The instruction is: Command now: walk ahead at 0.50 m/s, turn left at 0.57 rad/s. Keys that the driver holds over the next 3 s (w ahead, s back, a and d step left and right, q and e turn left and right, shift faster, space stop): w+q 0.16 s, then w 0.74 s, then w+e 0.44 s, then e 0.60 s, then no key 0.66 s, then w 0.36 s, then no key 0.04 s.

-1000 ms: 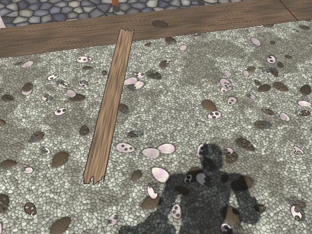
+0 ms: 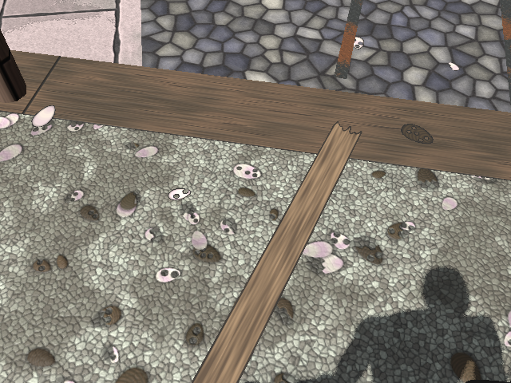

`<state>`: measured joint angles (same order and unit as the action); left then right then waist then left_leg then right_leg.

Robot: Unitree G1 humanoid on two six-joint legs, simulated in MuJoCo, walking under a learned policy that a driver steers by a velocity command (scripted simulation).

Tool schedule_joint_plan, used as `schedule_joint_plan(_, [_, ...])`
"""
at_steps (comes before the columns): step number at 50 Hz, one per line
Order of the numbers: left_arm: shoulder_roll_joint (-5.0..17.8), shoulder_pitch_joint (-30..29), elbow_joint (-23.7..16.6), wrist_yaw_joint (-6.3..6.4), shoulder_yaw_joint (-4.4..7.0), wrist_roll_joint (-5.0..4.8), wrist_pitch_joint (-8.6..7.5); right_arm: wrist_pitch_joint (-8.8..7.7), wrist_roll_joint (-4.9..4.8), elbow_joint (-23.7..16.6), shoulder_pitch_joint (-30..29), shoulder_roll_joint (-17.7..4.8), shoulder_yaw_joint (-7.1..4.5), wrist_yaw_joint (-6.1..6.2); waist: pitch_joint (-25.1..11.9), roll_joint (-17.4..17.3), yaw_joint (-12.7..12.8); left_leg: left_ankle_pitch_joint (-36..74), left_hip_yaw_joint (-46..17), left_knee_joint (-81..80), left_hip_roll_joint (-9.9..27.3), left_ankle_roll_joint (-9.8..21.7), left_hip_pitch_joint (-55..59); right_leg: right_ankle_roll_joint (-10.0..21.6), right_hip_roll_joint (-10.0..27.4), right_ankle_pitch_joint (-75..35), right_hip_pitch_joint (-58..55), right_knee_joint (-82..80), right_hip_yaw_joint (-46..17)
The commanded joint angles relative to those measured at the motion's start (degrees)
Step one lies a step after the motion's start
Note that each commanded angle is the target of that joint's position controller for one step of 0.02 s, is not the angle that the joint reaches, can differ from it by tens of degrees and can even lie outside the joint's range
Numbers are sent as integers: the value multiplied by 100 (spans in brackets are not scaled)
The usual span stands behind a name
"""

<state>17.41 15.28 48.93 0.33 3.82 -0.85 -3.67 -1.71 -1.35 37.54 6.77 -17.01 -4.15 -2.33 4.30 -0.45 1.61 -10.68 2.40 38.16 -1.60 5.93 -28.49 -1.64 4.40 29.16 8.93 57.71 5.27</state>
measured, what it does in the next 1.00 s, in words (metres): walks ahead: right foot, then left foot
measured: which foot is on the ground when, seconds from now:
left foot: down 0.00-0.46, up 0.48-0.96, down 0.98-1.00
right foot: up 0.00-0.42, down 0.44-1.00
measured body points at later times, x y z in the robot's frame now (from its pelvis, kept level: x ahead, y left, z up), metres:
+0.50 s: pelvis +0.29 -0.03 +0.01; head +0.32 -0.02 +0.46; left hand +0.45 +0.26 -0.07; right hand +0.38 -0.30 -0.11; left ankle +0.11 +0.07 -0.68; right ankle +0.40 -0.11 -0.72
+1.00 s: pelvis +0.55 +0.05 +0.01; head +0.58 +0.07 +0.46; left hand +0.47 +0.33 -0.13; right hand +0.83 -0.12 -0.05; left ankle +0.64 +0.18 -0.72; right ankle +0.41 -0.11 -0.70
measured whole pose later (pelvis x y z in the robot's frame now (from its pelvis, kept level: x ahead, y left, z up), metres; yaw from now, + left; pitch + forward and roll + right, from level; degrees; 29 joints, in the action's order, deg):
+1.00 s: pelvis +0.55 +0.05 +0.01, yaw +10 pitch +3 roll -1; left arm 17.3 23.5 51.5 0.0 2.8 -0.9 -2.7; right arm -5.3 0.0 36.9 1.3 -14.5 -1.8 -1.9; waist 1.5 0.2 5.1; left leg -4.4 1.0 29.8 0.6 3.5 -27.5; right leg 0.6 0.1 25.7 1.7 30.7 -1.1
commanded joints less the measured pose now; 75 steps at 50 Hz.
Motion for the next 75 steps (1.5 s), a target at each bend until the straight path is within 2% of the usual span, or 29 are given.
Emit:
schedule_joint_plan(1, [704, -658, -936, -80, 50, -157, -464, -181, 31, -45, 1481, -1052, -314, 30, -1343, -380, -707, -478, -3685, -2202, 1769, 1382, 4078, 252, -131, -366, 3830, 1854, -1002])
schedule_joint_plan(2, [679, -619, -853, -26, 61, -11, -484, -193, 21, -100, 1067, -873, -261, 43, -997, -24, -435, 117, -3066, -2181, 1513, 1176, 3279, 240, 99, -753, 3481, 1348, -1003])
schedule_joint_plan(3, [741, -522, -807, -1, 107, 88, -438, -196, 63, -194, 784, -691, -195, 64, -840, -98, -223, 685, -2644, -2272, 1315, 1078, 2683, 207, 240, -1017, 3049, 972, -1027])
schedule_joint_plan(7, [509, -506, -856, -11, 78, 186, -212, -230, 68, -223, 796, -795, -216, 185, -692, -153, -63, 1650, -2022, -2549, 1030, 1120, 1799, -112, 180, -1582, 2595, 106, -877])
schedule_joint_plan(13, [207, -1593, -1097, -119, -81, 105, -249, -194, 48, 59, 1283, -799, -185, 314, -394, -437, -558, 862, -1484, -2585, 748, 680, 1586, -222, -137, -3617, 2189, -2237, -722])
schedule_joint_plan(17, [397, -1958, -1260, -220, -41, 56, -335, -178, 26, 292, 1592, -822, -180, 303, -205, -463, -697, 766, -1859, -2263, 1130, 653, 2254, 28, -187, -3416, 2354, -2777, -813])
schedule_joint_plan(20, [535, -1704, -1247, -252, 19, 58, -377, -113, 44, 387, 1576, -868, -203, 326, -192, -626, -516, 1468, -2086, -1914, 1364, 534, 2751, 303, -251, -2688, 2165, -2972, -745])
schedule_joint_plan(22, [779, -681, -967, -210, 169, 97, -408, -72, 66, 351, 1410, -748, -147, 319, -814, -528, 26, 2879, -1751, -735, 937, 310, 2666, 619, -387, -2758, 686, -3227, -547])
schedule_joint_plan(23, [1061, 257, -849, -184, 237, 171, -415, -66, 144, 222, 1391, -538, -41, 323, -1688, -64, 406, 2072, -1448, 783, 579, 101, 1866, 1009, 440, -2859, -878, -3031, -1452])
schedule_joint_plan(24, [1476, 838, -631, -211, 373, 179, -353, -149, 31, 199, 2195, -100, 83, 309, -2359, 1629, 159, -995, -935, 2834, -378, -387, -349, 1936, 1608, -1648, -2860, -3471, -3990])
schedule_joint_plan(25, [946, 890, -581, -257, 236, -2, -342, -211, -22, 253, 2054, -476, 50, 302, -2139, 1446, 304, -2187, -1355, 3499, -267, -396, -1225, 1927, 1752, -407, -2897, -4083, -4924])
schedule_joint_plan(26, [656, 535, -635, -233, 148, -19, -315, -238, -85, 161, 1427, -793, -40, 283, -1276, 885, 361, -1736, -1308, 3699, 35, -364, -1582, 1677, 1584, -249, -2215, -4167, -4141])
schedule_joint_plan(28, [471, -20, -717, -207, 57, 93, -244, -283, 60, 2, 783, -698, -29, 268, -507, 278, 137, -959, -914, 3130, 498, -382, -1387, 1505, 1131, -1312, -906, -4407, -3016])
schedule_joint_plan(32, [466, -66, -624, -183, 22, 83, -300, -212, 89, 68, 978, -351, 12, 238, -491, 560, -154, -556, -692, 2288, 771, -530, -823, 1533, 789, -2683, -201, -4788, -2083])
schedule_joint_plan(38, [753, 282, -390, -96, 80, 2, -210, -276, 109, -200, -98, -112, 126, 192, -273, 411, 158, 1124, -430, 218, 712, -678, -777, 1357, 539, -3305, -206, -5000, -1191])
schedule_joint_plan(45, [895, 791, -41, -44, 115, -56, -17, -373, 27, -495, -919, -239, 100, 2, -69, 472, 286, 980, -363, -855, 466, -413, -611, 1184, 976, -3582, -1089, -4556, -1243])
schedule_joint_plan(47, [984, 701, -24, -17, 139, -66, 41, -406, 58, -406, -468, -434, 3, 6, -324, 535, -63, 652, -249, -1086, 267, -248, 254, 1059, 932, -4672, -1115, -3942, -1277])
schedule_joint_plan(48, [938, 612, -46, -10, 111, -57, 62, -414, 81, -180, 306, -657, -123, 48, -803, 449, -480, 771, -152, -1250, 172, -93, 1401, 924, 667, -5217, -855, -3089, -1105])
schedule_joint_plan(49, [691, 530, -193, -9, 2, 40, 42, -407, 163, 25, 1340, -1013, -246, 117, -1642, 166, -918, 966, -800, -933, 880, 217, 3166, 724, 363, -4307, 156, -1645, -927])
schedule_joint_plan(50, [0, 1228, -327, -30, -209, 62, -60, -353, 235, 126, 1841, -1560, -372, 155, -2533, -1277, -713, 246, -3218, -1165, 2409, 1030, 5326, 305, -565, -1118, 2438, 549, -560])
schedule_joint_plan(51, [388, 1117, -211, -55, -127, -58, -146, -317, 177, 150, 1951, -1044, -250, 155, -2760, -1284, -878, -619, -4252, -1820, 2590, 1162, 5189, 290, -565, 395, 3096, 1393, -1268])
schedule_joint_plan(52, [799, 635, -351, -69, 12, -197, -173, -316, 143, 157, 1563, -788, -149, 167, -1720, -887, -838, -808, -3386, -1993, 2393, 880, 4400, 324, -276, 34, 3502, 1645, -1298])
schedule_joint_plan(55, [608, 269, -414, -27, 64, -83, -37, -402, 184, 184, 628, -313, -5, 136, -607, -609, -297, -21, -1690, -2640, 1730, 514, 2429, 252, 296, -1098, 2920, 959, -1136])
schedule_joint_plan(60, [265, 190, -506, -3, 56, -59, 210, -562, 244, 463, 466, -452, -102, 165, -274, -346, -66, 1125, -500, -3125, 1639, 561, 1897, 84, 364, -2022, 2935, 407, -1224])
schedule_joint_plan(68, [44, -1207, -1068, -282, -51, -10, 126, -364, 141, 824, 911, -802, -198, 304, 170, -78, -542, 1903, 633, -2979, 1652, 334, 2716, 262, 187, -3257, 3053, -1874, -581])
schedule_joint_plan(71, [168, -1243, -1301, -396, 17, 51, 125, -168, 46, 865, 907, -975, -246, 379, -47, -308, -418, 3873, 860, -2134, 1713, 138, 3151, 430, -138, -2681, 2677, -2186, -182])
schedule_joint_plan(72, [166, -533, -1047, -492, -85, 651, -15, -487, 951, 1021, 1318, -426, 29, 130, -561, -386, -83, 4574, 780, -2206, 2011, 311, 3411, 570, -150, -2744, 2077, -2295, -619])
schedule_joint_plan(74, [806, -83, -957, -461, 195, 487, -189, -661, 695, 922, 733, -1070, -192, 132, -771, -154, 342, 4731, 1284, -954, 1473, -23, 3403, 885, -756, -3112, 1058, -2954, -188])
schedule_joint_plan(75, [1125, 456, -813, -337, 325, 484, -276, -651, 676, 950, 1154, -808, -83, 101, -1640, 349, 363, 3553, 1307, 310, 1134, -320, 2510, 1414, -649, -4674, -832, -2736, -507])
